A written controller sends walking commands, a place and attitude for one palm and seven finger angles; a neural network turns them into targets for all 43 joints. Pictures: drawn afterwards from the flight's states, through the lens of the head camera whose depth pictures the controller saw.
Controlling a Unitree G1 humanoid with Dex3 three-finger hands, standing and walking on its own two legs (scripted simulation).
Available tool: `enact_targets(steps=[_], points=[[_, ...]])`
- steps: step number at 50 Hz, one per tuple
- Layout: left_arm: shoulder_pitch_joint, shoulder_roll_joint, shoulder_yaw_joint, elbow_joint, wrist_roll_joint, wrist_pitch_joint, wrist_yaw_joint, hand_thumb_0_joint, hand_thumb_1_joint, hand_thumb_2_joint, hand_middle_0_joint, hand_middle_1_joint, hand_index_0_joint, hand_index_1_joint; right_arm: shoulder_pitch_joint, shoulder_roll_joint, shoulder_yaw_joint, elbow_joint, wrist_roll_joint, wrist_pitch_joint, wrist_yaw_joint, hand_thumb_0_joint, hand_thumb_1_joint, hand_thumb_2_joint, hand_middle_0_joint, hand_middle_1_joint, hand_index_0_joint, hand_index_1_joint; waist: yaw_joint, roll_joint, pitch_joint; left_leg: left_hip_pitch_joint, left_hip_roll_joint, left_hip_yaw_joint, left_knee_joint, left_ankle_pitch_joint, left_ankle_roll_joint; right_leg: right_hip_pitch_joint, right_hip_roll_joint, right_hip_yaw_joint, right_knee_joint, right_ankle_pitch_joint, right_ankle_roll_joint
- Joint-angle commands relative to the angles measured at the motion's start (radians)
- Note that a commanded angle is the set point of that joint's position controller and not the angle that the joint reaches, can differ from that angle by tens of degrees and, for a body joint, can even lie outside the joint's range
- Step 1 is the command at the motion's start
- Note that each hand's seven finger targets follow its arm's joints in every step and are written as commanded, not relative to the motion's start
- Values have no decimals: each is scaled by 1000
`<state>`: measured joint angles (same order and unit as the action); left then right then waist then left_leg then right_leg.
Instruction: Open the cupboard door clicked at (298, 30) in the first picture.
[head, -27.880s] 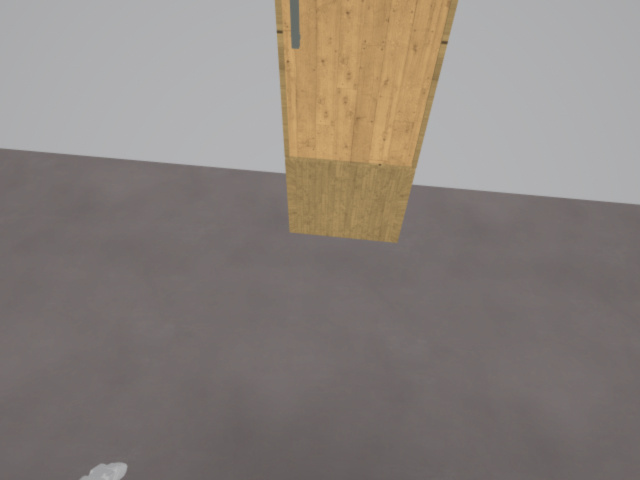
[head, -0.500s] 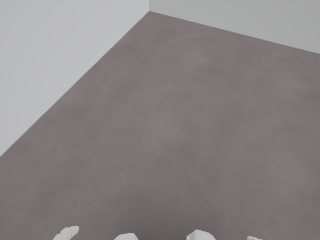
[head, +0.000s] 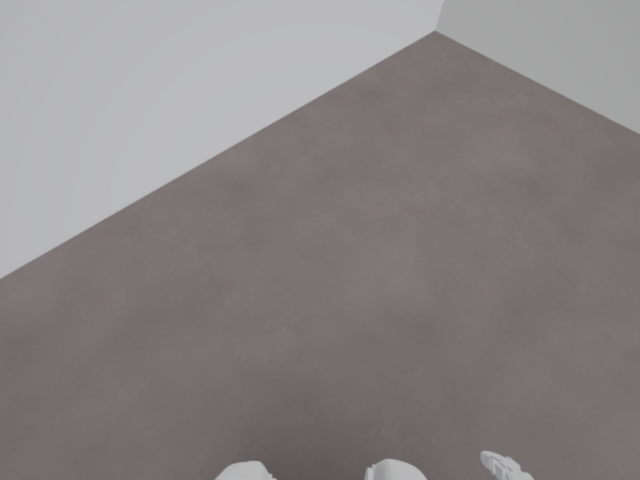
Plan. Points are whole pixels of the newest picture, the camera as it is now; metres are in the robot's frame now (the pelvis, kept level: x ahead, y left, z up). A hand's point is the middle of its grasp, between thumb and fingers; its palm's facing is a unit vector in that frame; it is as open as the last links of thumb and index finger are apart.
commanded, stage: turn to face it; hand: left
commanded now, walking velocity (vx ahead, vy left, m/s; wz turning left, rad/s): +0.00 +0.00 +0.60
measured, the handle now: out of the picture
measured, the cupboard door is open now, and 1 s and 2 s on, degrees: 43 43 43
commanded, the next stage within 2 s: none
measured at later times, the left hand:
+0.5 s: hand out of the picture +0.03 +0.16 -0.16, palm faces +0.28 -0.94 -0.21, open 7.4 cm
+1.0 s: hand out of the picture -0.01 +0.17 -0.14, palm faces +0.55 -0.78 -0.29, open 7.4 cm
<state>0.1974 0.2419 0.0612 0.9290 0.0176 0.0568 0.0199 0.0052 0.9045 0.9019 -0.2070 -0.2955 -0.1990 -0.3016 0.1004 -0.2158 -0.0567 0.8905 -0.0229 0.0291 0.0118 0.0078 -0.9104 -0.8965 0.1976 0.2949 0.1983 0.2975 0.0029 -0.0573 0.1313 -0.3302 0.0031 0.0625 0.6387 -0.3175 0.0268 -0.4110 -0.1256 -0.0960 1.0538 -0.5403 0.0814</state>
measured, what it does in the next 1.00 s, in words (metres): steps on the spot, turning left: right foot, then left foot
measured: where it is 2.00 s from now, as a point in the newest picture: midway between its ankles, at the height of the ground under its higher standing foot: outside the picture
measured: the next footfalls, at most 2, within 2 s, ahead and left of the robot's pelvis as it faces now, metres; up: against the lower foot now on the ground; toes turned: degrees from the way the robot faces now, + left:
right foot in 0.22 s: +0.07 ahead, -0.16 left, +0.00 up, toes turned +4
left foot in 0.54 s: +0.01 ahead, +0.09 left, +0.00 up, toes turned +25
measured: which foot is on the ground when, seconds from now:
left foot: down 0.00-0.22, up 0.24-0.52, down 0.54-0.86, up 0.88-1.00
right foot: up 0.00-0.20, down 0.22-0.54, up 0.56-0.86, down 0.88-1.00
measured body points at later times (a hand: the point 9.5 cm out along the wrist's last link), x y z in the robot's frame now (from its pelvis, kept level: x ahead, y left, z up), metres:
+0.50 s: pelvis +0.01 -0.04 +0.01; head +0.06 -0.01 +0.46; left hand +0.01 +0.21 -0.14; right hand +0.17 -0.26 -0.13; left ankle -0.03 +0.07 -0.70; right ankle +0.03 -0.17 -0.72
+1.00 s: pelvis +0.03 -0.05 +0.01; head +0.08 -0.03 +0.46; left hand -0.04 +0.21 -0.12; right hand +0.24 -0.23 -0.14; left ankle -0.06 +0.04 -0.65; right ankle +0.09 -0.17 -0.72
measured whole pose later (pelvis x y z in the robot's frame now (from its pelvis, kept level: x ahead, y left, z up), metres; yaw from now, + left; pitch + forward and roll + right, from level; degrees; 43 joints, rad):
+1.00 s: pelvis +0.03 -0.05 +0.01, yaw +36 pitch +0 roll +0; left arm 0.17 0.21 0.04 0.87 0.03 0.01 0.03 0.00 0.91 0.90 -0.20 -0.30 -0.20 -0.30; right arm 0.15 -0.25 -0.09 0.94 -0.02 0.09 0.02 0.01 -0.91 -0.90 0.20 0.30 0.20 0.30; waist -0.03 0.02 0.12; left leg -0.49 -0.01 -0.02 1.08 -0.48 -0.05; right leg -0.25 -0.09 -0.11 0.55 -0.31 0.02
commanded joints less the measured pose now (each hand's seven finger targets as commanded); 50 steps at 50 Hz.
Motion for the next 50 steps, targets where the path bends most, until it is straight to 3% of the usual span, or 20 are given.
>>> enact_targets(steps=[1,6,9,11,12,16,21,25,26,27,28,30,33,38,41,42,43,44,47,50], points=[[-45,77,29,-103,-3,-27,-6,0,900,900,-200,-300,-200,-300,71,-214,-57,-42,-4,-13,-28,0,-900,-900,200,300,200,300,-27,224,-184,190,255,-281,-245,530,138,-125,19,90,49,76,13],[-21,69,25,-106,-4,-30,-9,0,900,900,-200,-300,-200,-300,42,-221,-65,-45,-9,-1,-19,0,-900,-900,200,300,200,300,-16,222,-168,75,212,-302,-251,344,115,53,88,41,-250,101,-1],[87,98,36,-86,-4,-48,-3,0,900,900,-200,-300,-200,-300,-12,-200,-64,-67,3,8,-14,0,-900,-900,200,300,200,300,43,167,-173,-84,137,-289,-141,192,50,299,86,40,-581,283,-17],[105,253,61,-99,16,-61,11,0,900,900,-200,-300,-200,-300,-6,-102,-52,-105,13,9,0,0,-900,-900,200,300,200,300,65,-290,-162,-281,-71,-75,331,-304,-68,337,-369,480,-834,316,-200],[68,222,50,-112,9,-63,16,0,900,900,-200,-300,-200,-300,2,-126,-56,-95,4,15,3,0,-900,-900,200,300,200,300,41,-203,-154,-258,-15,-127,514,-278,-53,243,-367,432,-811,311,-246],[-40,129,25,-131,9,-64,18,0,900,900,-200,-300,-200,-300,23,-87,-44,-47,10,32,19,0,-900,-900,200,300,200,300,-22,-190,-136,-206,34,-60,527,-145,-89,224,-204,114,-715,610,-179],[56,182,42,-87,14,-69,14,0,900,900,-200,-300,-200,-300,-38,-52,-24,-58,16,19,26,0,-900,-900,200,300,200,300,36,-138,-159,-107,7,31,168,-174,-87,344,-236,63,-637,787,-182],[38,184,53,-83,-4,-60,3,0,900,900,-200,-300,-200,-300,77,-103,-33,-36,12,1,19,0,-900,-900,200,300,200,300,-28,-51,-216,159,8,34,-194,107,-54,238,-213,-32,-443,698,-90],[40,141,45,-105,-9,-54,-2,0,900,900,-200,-300,-200,-300,124,-191,-55,-35,5,-6,16,0,-900,-900,200,300,200,300,-53,169,-260,324,191,-205,-245,342,22,41,-119,-92,-253,424,-23],[-14,72,24,-153,-13,-46,-5,0,900,900,-200,-300,-200,-300,196,-291,-82,-27,-2,-2,4,0,-900,-900,200,300,200,300,-100,393,-253,385,427,-490,-266,719,189,-181,-4,-67,-44,-152,31],[-90,98,24,-172,1,-34,2,0,900,900,-200,-300,-200,-300,248,-291,-83,0,-5,0,-6,0,-900,-900,200,300,200,300,-126,264,-250,329,430,-479,-257,575,232,-192,0,44,71,-128,8],[-107,78,29,-137,-4,-32,0,0,900,900,-200,-300,-200,-300,154,-241,-73,-19,-5,-9,-26,0,-900,-900,200,300,200,300,-75,292,-197,227,316,-398,-268,472,176,-205,1,98,113,18,4],[-64,73,29,-102,-3,-27,-10,0,900,900,-200,-300,-200,-300,92,-205,-56,-32,-5,-15,-29,0,-900,-900,200,300,200,300,-32,218,-173,184,239,-307,-268,476,130,-134,27,89,22,99,9],[-44,65,23,-105,-8,-30,-8,0,900,900,-200,-300,-200,-300,75,-218,-64,-35,-9,-2,-24,0,-900,-900,200,300,200,300,-27,210,-175,113,213,-350,-260,375,127,35,89,54,-255,100,-3],[51,85,30,-89,-8,-44,-3,0,900,900,-200,-300,-200,-300,20,-209,-66,-51,1,7,-19,0,-900,-900,200,300,200,300,22,217,-176,-9,161,-351,-193,298,81,241,111,39,-511,251,-15],[90,124,40,-83,-4,-53,5,0,900,900,-200,-300,-200,-300,9,-172,-62,-62,8,8,-15,0,-900,-900,200,300,200,300,44,113,-183,-109,98,-322,-103,171,35,360,39,108,-673,282,-34],[111,213,59,-84,12,-63,14,0,900,900,-200,-300,-200,-300,22,-107,-54,-80,16,7,-8,0,-900,-900,200,300,200,300,53,-171,-175,-288,-50,-159,120,-114,-45,442,-225,399,-792,277,-131],[88,243,54,-96,11,-61,14,0,900,900,-200,-300,-200,-300,11,-117,-55,-91,9,8,-1,0,-900,-900,200,300,200,300,52,-237,-152,-274,-61,-110,384,-310,-57,317,-382,467,-821,331,-233],[-38,140,31,-124,7,-62,22,0,900,900,-200,-300,-200,-300,23,-115,-54,-51,6,26,10,0,-900,-900,200,300,200,300,-17,-201,-117,-252,30,-111,589,-178,-74,240,-240,219,-731,539,-216],[-15,153,34,-117,12,-66,17,0,900,900,-200,-300,-200,-300,-8,-75,-35,-56,12,26,21,0,-900,-900,200,300,200,300,-1,-162,-134,-155,24,-27,333,-182,-91,273,-209,86,-672,709,-184]])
